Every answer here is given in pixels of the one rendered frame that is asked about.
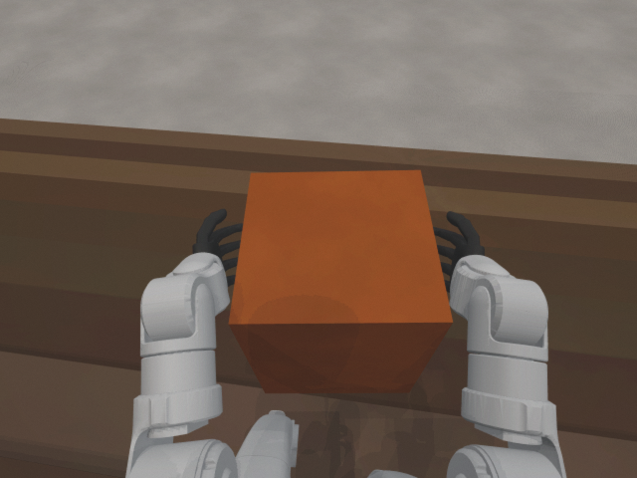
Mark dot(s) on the robot left forearm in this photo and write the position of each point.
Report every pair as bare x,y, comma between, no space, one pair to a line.
178,370

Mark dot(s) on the robot right forearm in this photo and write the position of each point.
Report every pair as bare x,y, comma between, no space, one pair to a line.
506,395

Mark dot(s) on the robot left hand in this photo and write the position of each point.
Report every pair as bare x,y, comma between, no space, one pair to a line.
207,240

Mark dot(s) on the left robot thigh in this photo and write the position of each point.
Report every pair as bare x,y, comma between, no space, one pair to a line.
270,448

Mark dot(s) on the left robot upper arm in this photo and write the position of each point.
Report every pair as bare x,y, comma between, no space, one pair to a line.
209,458

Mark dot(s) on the robot right hand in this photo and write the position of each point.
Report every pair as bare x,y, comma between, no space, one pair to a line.
465,246

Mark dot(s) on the right robot upper arm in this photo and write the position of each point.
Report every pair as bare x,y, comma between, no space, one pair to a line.
481,461

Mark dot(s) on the carton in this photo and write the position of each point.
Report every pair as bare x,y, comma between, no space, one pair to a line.
339,286

